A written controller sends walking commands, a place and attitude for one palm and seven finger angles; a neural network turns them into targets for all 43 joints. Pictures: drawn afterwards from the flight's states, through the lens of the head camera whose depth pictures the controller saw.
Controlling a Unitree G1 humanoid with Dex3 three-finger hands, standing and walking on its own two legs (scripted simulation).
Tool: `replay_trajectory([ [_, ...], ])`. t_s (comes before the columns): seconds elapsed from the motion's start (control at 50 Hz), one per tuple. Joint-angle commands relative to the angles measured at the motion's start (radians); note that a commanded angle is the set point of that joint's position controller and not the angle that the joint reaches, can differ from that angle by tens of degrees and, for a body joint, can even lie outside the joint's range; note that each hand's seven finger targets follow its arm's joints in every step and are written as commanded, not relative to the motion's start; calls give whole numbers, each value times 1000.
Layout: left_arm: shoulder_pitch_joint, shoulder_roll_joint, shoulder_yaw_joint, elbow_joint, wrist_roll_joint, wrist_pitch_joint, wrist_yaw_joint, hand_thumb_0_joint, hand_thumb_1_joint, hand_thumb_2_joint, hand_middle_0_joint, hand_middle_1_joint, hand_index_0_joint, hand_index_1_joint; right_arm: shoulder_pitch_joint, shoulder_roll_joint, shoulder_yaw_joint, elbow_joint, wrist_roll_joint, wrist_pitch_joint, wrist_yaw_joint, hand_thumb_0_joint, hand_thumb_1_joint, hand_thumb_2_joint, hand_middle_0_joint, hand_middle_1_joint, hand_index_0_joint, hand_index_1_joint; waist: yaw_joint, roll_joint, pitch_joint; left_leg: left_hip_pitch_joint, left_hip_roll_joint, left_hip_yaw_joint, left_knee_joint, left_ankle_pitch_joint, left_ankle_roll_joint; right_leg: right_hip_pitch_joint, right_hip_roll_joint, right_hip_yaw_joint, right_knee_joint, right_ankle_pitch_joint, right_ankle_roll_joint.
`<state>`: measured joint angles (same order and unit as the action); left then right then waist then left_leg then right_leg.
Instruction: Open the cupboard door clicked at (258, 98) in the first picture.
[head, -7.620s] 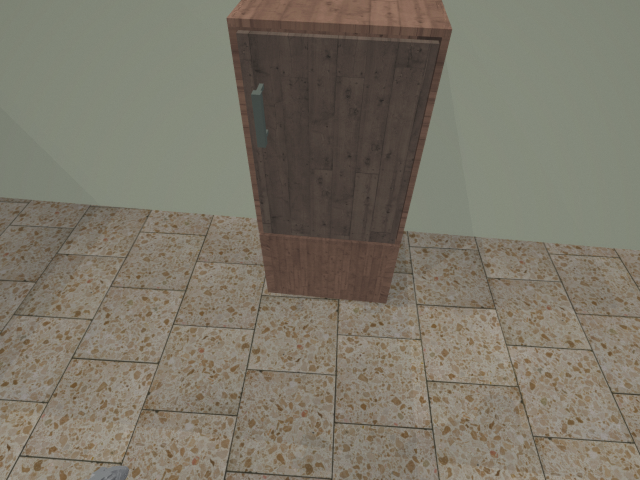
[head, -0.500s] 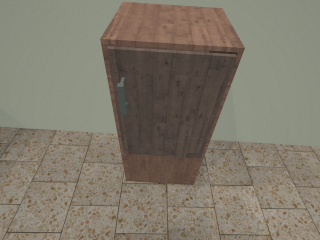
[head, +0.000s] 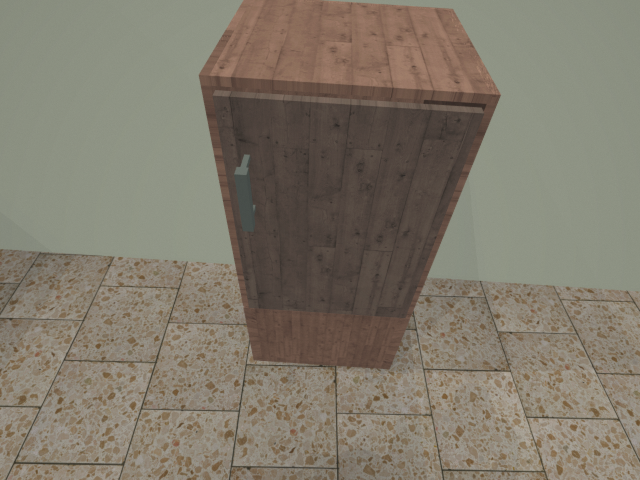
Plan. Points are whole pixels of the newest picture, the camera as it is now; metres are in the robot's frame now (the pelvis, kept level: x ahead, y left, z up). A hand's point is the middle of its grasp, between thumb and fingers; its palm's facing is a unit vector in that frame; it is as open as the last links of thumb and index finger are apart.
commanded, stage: raise the hand with hooked fingers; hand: left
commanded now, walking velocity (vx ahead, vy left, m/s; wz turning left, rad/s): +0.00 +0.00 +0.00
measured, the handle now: (247, 193) +0.57 +0.17 +0.02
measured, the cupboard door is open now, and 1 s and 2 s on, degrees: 0 0 0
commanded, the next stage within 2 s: none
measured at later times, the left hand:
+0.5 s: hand (161, 449) +0.16 +0.20 -0.03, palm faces +0.22 -0.97 -0.10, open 9.5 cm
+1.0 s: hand (165, 389) +0.23 +0.22 -0.03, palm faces -0.02 -1.00 -0.05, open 12.5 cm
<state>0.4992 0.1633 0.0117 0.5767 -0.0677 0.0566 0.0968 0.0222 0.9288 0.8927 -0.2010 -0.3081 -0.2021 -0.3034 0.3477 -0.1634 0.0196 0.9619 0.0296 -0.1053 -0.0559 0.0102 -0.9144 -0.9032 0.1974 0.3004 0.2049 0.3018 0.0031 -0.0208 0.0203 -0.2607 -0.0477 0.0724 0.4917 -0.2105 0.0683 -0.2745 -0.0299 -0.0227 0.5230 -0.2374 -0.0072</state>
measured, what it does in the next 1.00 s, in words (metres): lowers itself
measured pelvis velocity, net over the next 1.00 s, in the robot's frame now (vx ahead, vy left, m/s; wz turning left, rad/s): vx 0.02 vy -0.03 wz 0.05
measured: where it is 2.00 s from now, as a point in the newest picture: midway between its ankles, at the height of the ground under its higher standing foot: outside the picture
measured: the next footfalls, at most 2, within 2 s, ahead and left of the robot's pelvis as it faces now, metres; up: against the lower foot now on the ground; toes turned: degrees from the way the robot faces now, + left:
none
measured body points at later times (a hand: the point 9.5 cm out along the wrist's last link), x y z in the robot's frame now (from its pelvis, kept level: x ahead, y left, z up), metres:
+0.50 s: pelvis +0.02 -0.04 -0.09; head +0.08 -0.01 +0.36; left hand +0.15 +0.25 -0.02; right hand +0.28 -0.25 -0.13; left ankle +0.04 +0.07 -0.74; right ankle +0.04 -0.13 -0.74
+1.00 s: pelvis +0.02 -0.03 -0.07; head +0.09 -0.01 +0.37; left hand +0.23 +0.27 -0.02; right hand +0.19 -0.29 -0.14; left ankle +0.04 +0.07 -0.74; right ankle +0.04 -0.13 -0.74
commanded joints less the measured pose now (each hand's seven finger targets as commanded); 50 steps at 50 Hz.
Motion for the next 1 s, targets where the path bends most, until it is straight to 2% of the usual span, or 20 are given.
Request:
replay_trajectory([
  [0.0,-151,-31,-59,-711,-125,-136,59,0,783,850,-208,-375,-208,-375,-133,-192,-33,-295,47,-206,-26,0,-900,-900,200,300,200,300,-42,153,-15,-104,89,-204,-169,-371,-75,-129,46,-87,65,-138,-22],
  [0.06,-91,14,-6,-532,-98,-264,-9,0,713,820,-213,-420,-213,-420,-154,-223,-55,-360,13,-242,-15,0,-900,-900,200,300,200,300,-68,-61,71,-213,43,-168,29,-327,-63,-258,33,-57,22,-268,-14],
  [0.12,98,-19,58,-371,-150,-462,-167,0,643,790,-218,-465,-218,-465,-182,-212,-92,-437,-13,-237,22,0,-900,-900,200,300,200,300,12,-323,26,-407,33,-119,215,-300,-78,-415,39,-68,160,-413,-18],
  [0.14,168,1,86,-380,-174,-526,-238,0,620,780,-220,-480,-220,-480,-200,-216,-102,-475,-18,-232,37,0,-900,-900,200,300,200,300,36,-320,-15,-433,21,-92,266,-258,-81,-410,42,-55,191,-403,-25],
  [0.16,226,62,157,-345,-186,-570,-313,0,597,770,-222,-495,-222,-495,-203,-227,-119,-512,-13,-217,59,0,-900,-900,200,300,200,300,62,-207,-43,-422,7,-73,302,-199,-90,-375,40,-36,219,-337,-42],
  [0.18,201,85,156,-383,-200,-607,-388,0,573,760,-223,-510,-223,-510,-239,-237,-119,-562,-17,-208,71,0,-900,-900,200,300,200,300,51,-162,-75,-437,-7,-64,342,-173,-90,-352,31,-29,253,-272,-46],
  [0.22,200,170,244,-390,-188,-595,-455,0,527,740,-227,-540,-227,-540,-262,-228,-123,-621,0,-186,69,0,-900,-900,200,300,200,300,76,-68,-146,-491,-12,-49,381,-173,-75,-353,30,-4,315,-228,-46],
  [0.26,126,228,302,-546,-209,-569,-459,0,480,720,-230,-570,-230,-570,-252,-219,-120,-652,-5,-159,59,0,-900,-900,200,300,200,300,92,28,-222,-516,-3,-51,415,-150,-66,-376,36,17,378,-190,-42],
  [0.34,-57,253,351,-966,-270,-651,-381,0,387,680,-237,-630,-237,-630,-190,-175,-111,-655,-15,-150,40,0,-900,-900,200,300,200,300,55,241,-424,-404,28,-90,495,20,-55,-383,52,29,445,8,-42],
  [0.38,-114,260,319,-1081,-261,-710,-368,0,340,660,-240,-660,-240,-660,-154,-179,-109,-609,-25,-150,29,0,-900,-900,200,300,200,300,13,233,-468,-370,43,-110,544,90,-47,-428,62,36,467,80,-38],
  [0.44,-162,194,210,-993,-254,-739,-422,0,270,630,-245,-705,-245,-705,-142,-195,-94,-547,-21,-172,22,0,-900,-900,200,300,200,300,-74,217,-367,-413,53,-127,596,36,-37,-538,65,28,453,26,-26],
  [0.48,-210,203,189,-861,-257,-705,-502,0,223,610,-248,-735,-248,-735,-144,-217,-87,-516,-11,-183,9,0,-900,-900,200,300,200,300,-116,123,-300,-504,58,-140,635,-40,-33,-574,68,39,440,-28,-18],
  [0.54,-115,253,255,-659,-271,-534,-599,0,153,580,-253,-780,-253,-780,-155,-238,-90,-544,20,-176,-7,0,-900,-900,200,300,200,300,-72,-14,-328,-580,50,-123,598,-101,-26,-471,53,74,371,-115,-4],
  [0.58,-69,327,367,-635,-311,-411,-641,0,107,560,-257,-810,-257,-810,-175,-240,-87,-585,34,-160,-12,0,-900,-900,200,300,200,300,-2,-30,-441,-561,36,-107,572,-27,-26,-313,30,98,354,-24,6],
  [0.66,-33,396,555,-740,-394,-344,-562,0,13,520,-263,-870,-263,-870,-200,-186,-79,-627,22,-138,-15,0,-900,-900,200,300,200,300,82,-52,-547,-534,34,-118,530,71,-45,-107,4,105,372,245,33],
  [0.74,-50,276,472,-798,-366,-462,-450,0,-80,480,-270,-930,-270,-930,-170,-165,-84,-581,12,-152,-4,0,-900,-900,200,300,200,300,41,9,-414,-470,41,-108,471,81,-53,-259,32,26,380,203,13],
  [0.82,-159,251,362,-625,-312,-509,-499,0,-173,440,-277,-990,-277,-990,-126,-214,-84,-550,11,-157,1,0,-900,-900,200,300,200,300,-43,-1,-287,-516,43,-115,493,-43,-44,-433,43,20,365,-40,5],
  [0.86,-211,282,346,-592,-318,-502,-557,0,-220,420,-280,-1020,-280,-1020,-118,-238,-85,-563,20,-167,-8,0,-900,-900,200,300,200,300,-48,13,-269,-516,41,-113,491,-74,-36,-443,43,43,337,-109,-4],
  [0.9,-258,358,378,-657,-330,-496,-595,0,-267,400,-283,-1050,-283,-1050,-109,-252,-81,-582,28,-178,-15,0,-900,-900,200,300,200,300,-25,83,-363,-447,40,-111,454,-71,-31,-389,40,44,317,-131,-10],
  [0.98,-346,461,477,-775,-352,-504,-567,0,-360,360,-290,-1110,-290,-1110,-115,-244,-68,-587,24,-187,-26,0,-900,-900,200,300,200,300,15,162,-440,-338,48,-127,394,-13,-35,-334,57,2,334,-85,-29],
])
